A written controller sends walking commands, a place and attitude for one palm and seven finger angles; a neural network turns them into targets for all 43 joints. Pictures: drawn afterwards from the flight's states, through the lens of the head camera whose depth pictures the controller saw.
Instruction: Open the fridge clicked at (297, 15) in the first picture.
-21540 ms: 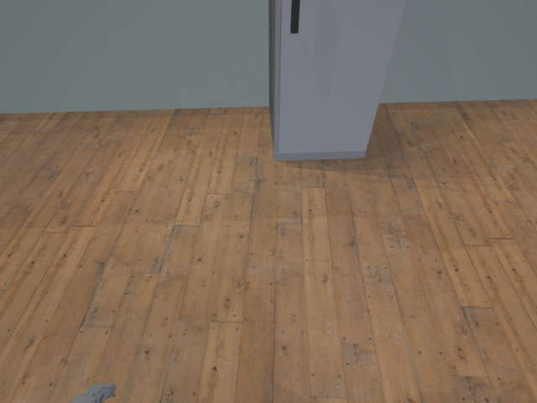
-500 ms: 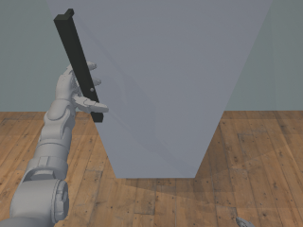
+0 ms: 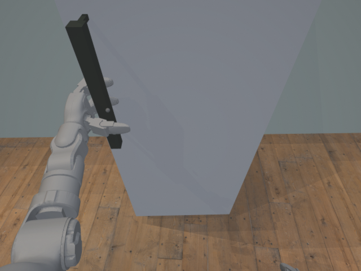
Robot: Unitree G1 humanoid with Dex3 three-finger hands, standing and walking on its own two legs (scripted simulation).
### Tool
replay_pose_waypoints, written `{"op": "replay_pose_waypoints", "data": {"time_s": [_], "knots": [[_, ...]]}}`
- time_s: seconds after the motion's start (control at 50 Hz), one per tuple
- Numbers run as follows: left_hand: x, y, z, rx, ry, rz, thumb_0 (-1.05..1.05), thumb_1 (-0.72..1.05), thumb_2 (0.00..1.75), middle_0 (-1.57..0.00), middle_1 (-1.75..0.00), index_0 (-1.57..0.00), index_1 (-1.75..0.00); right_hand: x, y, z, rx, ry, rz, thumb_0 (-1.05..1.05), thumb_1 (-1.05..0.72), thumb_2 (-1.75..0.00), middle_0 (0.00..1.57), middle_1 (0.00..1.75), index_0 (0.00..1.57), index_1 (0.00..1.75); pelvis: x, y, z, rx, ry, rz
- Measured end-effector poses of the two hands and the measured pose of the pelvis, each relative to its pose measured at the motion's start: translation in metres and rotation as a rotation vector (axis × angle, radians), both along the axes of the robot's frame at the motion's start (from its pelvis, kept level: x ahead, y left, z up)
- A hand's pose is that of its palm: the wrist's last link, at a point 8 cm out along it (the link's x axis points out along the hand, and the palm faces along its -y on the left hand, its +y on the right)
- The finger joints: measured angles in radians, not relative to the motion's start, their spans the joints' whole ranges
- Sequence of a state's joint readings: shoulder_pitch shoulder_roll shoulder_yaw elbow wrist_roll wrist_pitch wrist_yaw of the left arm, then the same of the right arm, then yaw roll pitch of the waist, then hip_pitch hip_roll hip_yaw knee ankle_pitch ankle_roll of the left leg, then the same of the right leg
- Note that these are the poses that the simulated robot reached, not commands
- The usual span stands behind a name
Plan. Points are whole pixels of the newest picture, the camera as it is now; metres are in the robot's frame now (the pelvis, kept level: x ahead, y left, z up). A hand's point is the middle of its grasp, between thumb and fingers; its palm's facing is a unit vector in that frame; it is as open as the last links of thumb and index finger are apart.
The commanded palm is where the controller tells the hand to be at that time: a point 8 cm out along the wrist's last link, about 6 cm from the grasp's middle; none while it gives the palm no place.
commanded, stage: grip the handle and tug to test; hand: left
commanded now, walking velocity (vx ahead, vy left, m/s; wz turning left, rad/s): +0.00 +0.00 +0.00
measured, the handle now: (103, 93) +0.48 +0.19 +0.16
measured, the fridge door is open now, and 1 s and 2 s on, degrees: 0 0 8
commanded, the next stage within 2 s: pull the door a little, standing still in 1.24 s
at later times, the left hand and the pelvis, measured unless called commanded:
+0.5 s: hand (106, 110) +0.42 +0.18 +0.15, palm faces +0.04 -1.00 +0.01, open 6.6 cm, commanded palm +0.39 +0.23 +0.15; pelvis +0.00 +0.00 +0.00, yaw +0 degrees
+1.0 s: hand (108, 110) +0.42 +0.17 +0.15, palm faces +0.05 -1.00 +0.01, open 6.4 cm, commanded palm +0.38 +0.22 +0.15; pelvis +0.00 -0.01 +0.00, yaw +0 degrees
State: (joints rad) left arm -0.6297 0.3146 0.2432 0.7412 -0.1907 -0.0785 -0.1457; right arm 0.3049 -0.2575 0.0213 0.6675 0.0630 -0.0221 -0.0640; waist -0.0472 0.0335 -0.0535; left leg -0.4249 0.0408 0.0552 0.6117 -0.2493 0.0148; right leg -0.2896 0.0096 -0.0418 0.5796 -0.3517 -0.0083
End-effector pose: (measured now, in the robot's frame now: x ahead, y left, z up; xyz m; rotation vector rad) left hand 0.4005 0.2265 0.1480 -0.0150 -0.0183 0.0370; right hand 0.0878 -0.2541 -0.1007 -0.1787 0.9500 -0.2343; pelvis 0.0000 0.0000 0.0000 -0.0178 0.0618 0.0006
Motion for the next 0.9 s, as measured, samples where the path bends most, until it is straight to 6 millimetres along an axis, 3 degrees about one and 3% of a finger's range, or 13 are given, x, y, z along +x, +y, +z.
{"op": "replay_pose_waypoints", "data": {"time_s": [0.46,0.9], "knots": [[-0.005,0.003,0.003,0.005,-0.006,0.014,0.01,0.58,0.77,-0.37,-1.33,-0.35,-1.32,0.006,0.002,0.001,0.003,-0.020,0.011,0.01,-0.90,-0.90,0.20,0.30,0.20,0.30,0.000,0.001,0.000,-0.002,-0.006,0.004],[-0.006,-0.003,0.003,0.010,-0.004,0.017,0.01,0.63,0.82,-0.32,-1.37,-0.31,-1.36,0.012,-0.002,0.001,0.005,-0.019,0.020,0.01,-0.90,-0.90,0.20,0.30,0.20,0.30,0.001,-0.004,0.001,0.001,-0.007,0.008]]}}
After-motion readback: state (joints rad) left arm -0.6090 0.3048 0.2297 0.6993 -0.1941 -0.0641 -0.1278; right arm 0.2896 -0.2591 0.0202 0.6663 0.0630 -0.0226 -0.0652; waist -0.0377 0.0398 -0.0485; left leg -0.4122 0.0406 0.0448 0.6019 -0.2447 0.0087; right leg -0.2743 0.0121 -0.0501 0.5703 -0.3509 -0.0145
